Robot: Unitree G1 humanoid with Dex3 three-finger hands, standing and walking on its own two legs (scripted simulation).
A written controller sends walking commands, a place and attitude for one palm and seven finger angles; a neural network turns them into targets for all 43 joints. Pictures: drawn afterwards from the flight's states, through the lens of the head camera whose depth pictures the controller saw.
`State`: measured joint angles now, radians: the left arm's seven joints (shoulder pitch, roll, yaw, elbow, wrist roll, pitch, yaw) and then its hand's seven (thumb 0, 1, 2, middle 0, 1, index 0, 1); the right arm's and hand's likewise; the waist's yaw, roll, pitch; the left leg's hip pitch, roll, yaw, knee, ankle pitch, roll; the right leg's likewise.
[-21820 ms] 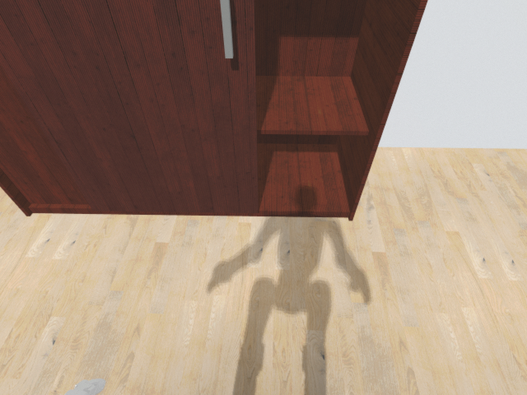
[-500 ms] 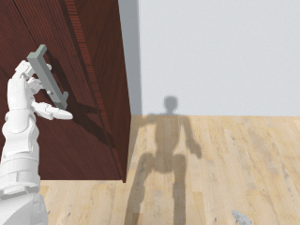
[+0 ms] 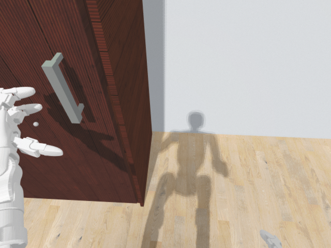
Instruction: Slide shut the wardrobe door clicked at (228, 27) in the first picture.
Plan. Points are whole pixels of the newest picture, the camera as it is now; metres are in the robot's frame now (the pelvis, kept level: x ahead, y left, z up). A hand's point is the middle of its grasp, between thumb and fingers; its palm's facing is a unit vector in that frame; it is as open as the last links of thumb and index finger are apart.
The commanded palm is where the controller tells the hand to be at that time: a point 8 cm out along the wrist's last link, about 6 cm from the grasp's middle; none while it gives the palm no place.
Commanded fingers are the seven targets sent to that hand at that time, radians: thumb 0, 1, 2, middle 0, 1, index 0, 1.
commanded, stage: slip the hand off the handle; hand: left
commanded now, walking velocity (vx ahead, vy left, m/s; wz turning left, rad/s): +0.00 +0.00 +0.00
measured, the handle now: (68, 90) +0.42 +0.28 +0.16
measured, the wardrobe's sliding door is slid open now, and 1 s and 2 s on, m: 0.01 0.01 0.01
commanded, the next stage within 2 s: draw the hand back to the body in 0.38 s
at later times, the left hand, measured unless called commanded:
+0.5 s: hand (16, 149) +0.26 +0.32 +0.15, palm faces +0.43 -0.89 -0.18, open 14.7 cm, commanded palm +0.22 +0.34 +0.16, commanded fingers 0.00 -0.55 0.20 -0.25 -1.15 -0.25 -1.15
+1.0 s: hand (22, 167) +0.22 +0.28 +0.15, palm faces +0.14 -0.99 -0.04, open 14.6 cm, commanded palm +0.18 +0.32 +0.17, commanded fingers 0.00 -0.33 0.31 -0.24 -1.02 -0.24 -1.02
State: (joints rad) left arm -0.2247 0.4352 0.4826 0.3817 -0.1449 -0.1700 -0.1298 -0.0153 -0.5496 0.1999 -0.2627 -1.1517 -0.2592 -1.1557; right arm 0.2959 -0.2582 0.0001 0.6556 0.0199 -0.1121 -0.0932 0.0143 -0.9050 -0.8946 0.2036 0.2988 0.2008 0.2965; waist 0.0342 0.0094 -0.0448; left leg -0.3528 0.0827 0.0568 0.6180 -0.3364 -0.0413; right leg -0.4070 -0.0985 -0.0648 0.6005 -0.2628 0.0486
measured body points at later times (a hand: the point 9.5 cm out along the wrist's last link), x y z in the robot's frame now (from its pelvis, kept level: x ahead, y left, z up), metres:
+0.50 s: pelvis +0.01 -0.01 +0.00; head +0.01 -0.01 +0.45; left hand +0.23 +0.36 +0.16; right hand +0.21 -0.23 -0.08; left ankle -0.02 +0.14 -0.73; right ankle +0.02 -0.15 -0.73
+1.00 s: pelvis -0.01 -0.01 +0.00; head -0.04 -0.02 +0.45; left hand +0.20 +0.33 +0.16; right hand +0.18 -0.23 -0.05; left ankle -0.02 +0.14 -0.73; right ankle +0.02 -0.15 -0.73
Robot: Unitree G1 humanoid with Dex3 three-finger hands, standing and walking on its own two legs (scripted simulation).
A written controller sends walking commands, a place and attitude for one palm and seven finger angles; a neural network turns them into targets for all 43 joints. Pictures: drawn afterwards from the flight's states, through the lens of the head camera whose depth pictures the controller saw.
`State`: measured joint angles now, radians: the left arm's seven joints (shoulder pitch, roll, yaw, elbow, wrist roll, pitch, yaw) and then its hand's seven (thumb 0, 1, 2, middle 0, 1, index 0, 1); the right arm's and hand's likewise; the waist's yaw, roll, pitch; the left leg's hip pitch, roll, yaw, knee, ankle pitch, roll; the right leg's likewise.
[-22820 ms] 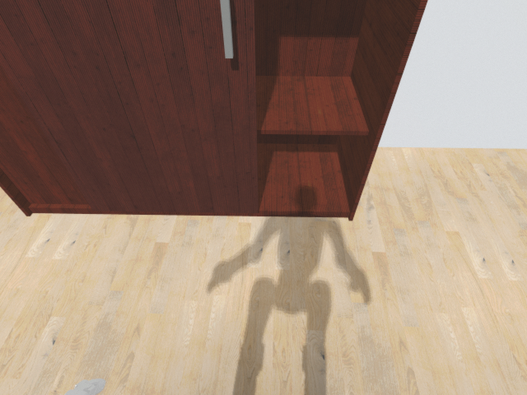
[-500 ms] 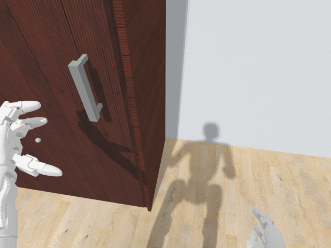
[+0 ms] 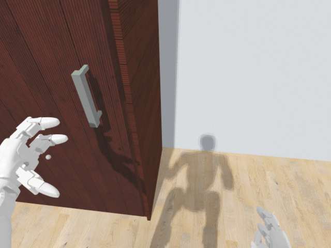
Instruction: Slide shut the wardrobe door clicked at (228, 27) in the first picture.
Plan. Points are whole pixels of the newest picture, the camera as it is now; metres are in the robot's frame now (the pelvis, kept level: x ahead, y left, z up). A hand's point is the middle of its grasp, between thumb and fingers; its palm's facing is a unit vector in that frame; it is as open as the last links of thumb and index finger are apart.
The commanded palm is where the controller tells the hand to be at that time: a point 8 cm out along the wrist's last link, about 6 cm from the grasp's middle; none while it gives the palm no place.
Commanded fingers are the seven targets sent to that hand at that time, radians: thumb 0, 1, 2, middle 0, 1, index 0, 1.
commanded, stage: draw the hand back to the body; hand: left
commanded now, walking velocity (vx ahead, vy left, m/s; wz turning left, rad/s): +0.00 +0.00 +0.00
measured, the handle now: (90, 97) +0.44 +0.28 +0.15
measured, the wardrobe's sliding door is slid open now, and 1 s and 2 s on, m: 0.01 0.01 0.01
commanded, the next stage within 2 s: step back with the hand held close in 1.08 s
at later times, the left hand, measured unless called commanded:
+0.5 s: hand (46, 151) +0.23 +0.28 +0.16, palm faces +0.49 -0.80 -0.35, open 10.8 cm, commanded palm +0.18 +0.31 +0.17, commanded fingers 0.00 0.57 0.74 -0.21 -0.49 -0.21 -0.49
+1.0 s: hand (50, 153) +0.23 +0.27 +0.17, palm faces +0.48 -0.79 -0.37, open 7.5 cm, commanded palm +0.18 +0.30 +0.18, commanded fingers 0.00 0.90 0.90 -0.20 -0.30 -0.20 -0.30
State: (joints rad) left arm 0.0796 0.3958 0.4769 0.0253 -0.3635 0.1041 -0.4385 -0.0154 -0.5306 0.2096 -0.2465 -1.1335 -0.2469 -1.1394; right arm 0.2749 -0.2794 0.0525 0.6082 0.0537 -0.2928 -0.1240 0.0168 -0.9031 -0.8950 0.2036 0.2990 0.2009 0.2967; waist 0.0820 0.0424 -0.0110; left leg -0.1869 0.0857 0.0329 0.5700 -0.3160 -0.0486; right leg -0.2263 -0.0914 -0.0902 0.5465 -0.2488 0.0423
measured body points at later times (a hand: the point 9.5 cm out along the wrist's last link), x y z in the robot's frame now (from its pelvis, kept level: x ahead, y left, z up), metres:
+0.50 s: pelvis +0.02 +0.01 +0.01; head +0.00 -0.01 +0.46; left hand +0.20 +0.32 +0.18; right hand +0.19 -0.22 -0.08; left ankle +0.00 +0.15 -0.73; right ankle +0.03 -0.15 -0.73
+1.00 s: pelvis +0.03 +0.00 +0.01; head +0.01 -0.02 +0.46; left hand +0.20 +0.31 +0.19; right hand +0.21 -0.22 -0.07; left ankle +0.00 +0.15 -0.73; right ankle +0.03 -0.15 -0.73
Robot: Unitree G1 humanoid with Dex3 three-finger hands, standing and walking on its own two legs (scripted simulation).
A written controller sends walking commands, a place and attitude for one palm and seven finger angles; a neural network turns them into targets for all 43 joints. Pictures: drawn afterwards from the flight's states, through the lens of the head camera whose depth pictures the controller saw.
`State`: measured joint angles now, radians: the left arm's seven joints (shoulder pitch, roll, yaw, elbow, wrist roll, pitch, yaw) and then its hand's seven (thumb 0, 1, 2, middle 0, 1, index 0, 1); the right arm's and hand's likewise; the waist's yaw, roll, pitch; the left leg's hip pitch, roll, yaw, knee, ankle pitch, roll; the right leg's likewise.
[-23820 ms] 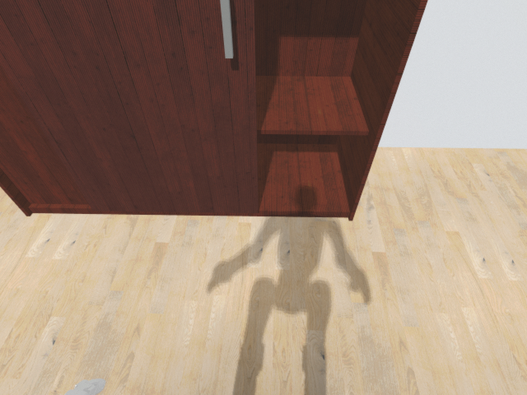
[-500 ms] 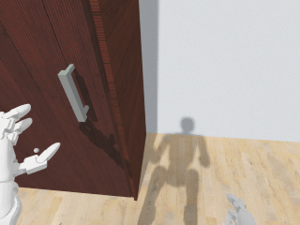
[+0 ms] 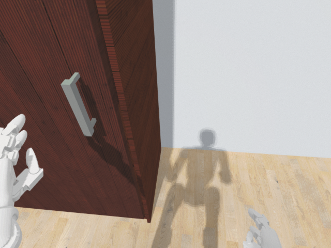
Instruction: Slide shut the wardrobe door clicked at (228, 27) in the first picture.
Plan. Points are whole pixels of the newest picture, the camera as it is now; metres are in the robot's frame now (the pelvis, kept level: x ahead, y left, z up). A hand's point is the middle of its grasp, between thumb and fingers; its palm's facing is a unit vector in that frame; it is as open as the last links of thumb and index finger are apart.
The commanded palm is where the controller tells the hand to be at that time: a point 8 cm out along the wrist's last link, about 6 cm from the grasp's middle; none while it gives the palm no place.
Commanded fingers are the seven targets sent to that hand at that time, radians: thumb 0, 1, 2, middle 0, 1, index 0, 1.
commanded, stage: draw the hand back to the body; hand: left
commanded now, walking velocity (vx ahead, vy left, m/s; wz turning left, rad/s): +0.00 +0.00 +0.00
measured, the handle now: (82, 105) +0.40 +0.29 +0.14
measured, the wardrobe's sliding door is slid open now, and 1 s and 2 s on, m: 0.01 0.01 0.01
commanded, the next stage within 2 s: step back with the hand held close in 0.08 s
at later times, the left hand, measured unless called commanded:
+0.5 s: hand (34, 173) +0.19 +0.28 +0.16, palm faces +0.39 -0.79 -0.48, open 7.4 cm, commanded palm +0.12 +0.32 +0.17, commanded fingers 0.00 0.90 0.90 -0.20 -0.30 -0.20 -0.30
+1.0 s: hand out of the picture +0.08 +0.28 +0.17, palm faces +0.54 -0.71 -0.45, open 7.4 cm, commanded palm +0.02 +0.31 +0.17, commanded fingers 0.00 0.90 0.90 -0.20 -0.30 -0.20 -0.30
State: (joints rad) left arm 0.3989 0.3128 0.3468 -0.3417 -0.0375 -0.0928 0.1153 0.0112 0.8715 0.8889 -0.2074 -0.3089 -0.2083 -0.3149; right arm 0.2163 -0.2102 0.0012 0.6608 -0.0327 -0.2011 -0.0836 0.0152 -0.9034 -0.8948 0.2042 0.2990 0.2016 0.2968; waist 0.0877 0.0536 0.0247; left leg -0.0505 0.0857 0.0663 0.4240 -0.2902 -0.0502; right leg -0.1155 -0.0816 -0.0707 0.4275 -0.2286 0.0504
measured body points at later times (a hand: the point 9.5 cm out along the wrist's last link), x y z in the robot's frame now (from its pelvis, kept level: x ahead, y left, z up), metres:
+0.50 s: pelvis -0.03 +0.02 +0.00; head -0.01 +0.02 +0.44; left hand +0.16 +0.32 +0.18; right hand +0.14 -0.22 -0.08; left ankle -0.04 +0.15 -0.74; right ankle +0.00 -0.15 -0.74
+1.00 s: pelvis -0.12 +0.01 -0.03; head -0.11 +0.01 +0.42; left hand +0.05 +0.32 +0.19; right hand +0.04 -0.23 -0.11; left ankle -0.04 +0.15 -0.74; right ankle +0.00 -0.15 -0.74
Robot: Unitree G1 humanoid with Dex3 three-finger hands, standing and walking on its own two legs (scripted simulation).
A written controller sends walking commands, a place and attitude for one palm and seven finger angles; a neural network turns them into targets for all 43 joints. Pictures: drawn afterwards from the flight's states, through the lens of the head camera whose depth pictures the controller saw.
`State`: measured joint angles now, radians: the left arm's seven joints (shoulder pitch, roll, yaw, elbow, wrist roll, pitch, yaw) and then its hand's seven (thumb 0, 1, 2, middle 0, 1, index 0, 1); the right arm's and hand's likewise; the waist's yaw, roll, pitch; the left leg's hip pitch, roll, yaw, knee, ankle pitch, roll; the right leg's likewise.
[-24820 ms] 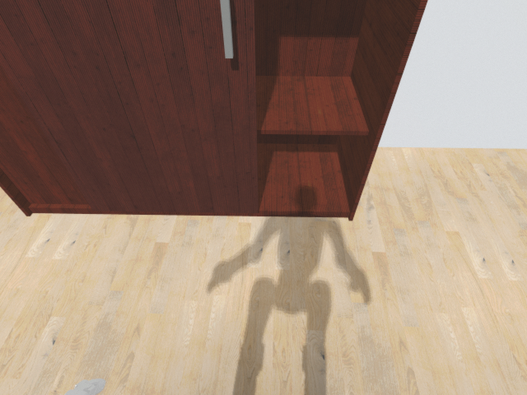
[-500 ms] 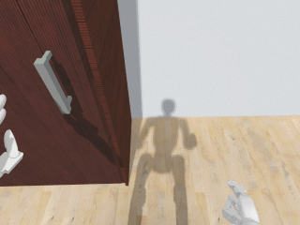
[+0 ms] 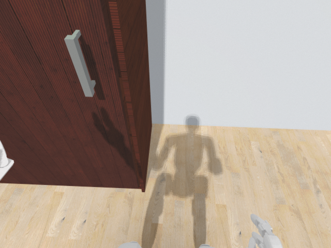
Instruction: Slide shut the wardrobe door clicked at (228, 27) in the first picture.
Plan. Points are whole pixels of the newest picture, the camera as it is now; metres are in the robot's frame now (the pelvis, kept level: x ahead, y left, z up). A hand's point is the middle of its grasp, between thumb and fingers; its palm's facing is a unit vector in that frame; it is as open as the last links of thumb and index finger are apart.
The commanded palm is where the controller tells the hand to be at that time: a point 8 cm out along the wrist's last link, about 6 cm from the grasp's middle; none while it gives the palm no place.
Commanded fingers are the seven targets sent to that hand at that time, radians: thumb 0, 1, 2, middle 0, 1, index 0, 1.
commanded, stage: step back with the hand held close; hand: left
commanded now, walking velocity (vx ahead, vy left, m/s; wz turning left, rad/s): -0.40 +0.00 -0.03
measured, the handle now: (83, 65) +0.52 +0.27 +0.17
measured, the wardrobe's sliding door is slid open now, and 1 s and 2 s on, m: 0.01 0.01 0.01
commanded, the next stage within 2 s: stop stepping back and stand still in 0.24 s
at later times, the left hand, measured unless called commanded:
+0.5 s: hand out of the picture +0.08 +0.27 +0.21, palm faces +0.56 -0.70 -0.44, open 7.4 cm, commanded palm +0.01 +0.31 +0.20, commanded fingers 0.00 0.90 0.90 -0.20 -0.30 -0.20 -0.30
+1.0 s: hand out of the picture -0.08 +0.31 +0.20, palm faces +0.52 -0.78 -0.35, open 7.4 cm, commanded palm -0.16 +0.34 +0.20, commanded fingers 0.00 0.90 0.90 -0.20 -0.30 -0.20 -0.30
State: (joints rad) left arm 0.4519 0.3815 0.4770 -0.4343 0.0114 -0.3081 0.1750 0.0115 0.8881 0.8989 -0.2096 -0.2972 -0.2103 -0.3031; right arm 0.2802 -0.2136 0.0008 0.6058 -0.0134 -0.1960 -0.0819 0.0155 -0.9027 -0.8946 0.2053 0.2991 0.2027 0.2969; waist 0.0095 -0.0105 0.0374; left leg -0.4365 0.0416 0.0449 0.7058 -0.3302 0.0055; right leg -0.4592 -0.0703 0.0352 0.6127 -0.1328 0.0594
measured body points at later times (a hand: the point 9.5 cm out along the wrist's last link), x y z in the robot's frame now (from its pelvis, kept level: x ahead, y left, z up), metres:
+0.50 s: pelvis -0.13 +0.00 -0.04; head -0.13 +0.01 +0.41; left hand +0.04 +0.31 +0.23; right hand +0.04 -0.24 -0.11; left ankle +0.08 +0.13 -0.71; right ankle +0.03 -0.14 -0.66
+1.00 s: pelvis -0.28 +0.03 +0.02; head -0.31 +0.06 +0.47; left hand -0.12 +0.35 +0.22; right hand -0.11 -0.19 -0.03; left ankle -0.28 +0.13 -0.72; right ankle -0.23 -0.08 -0.62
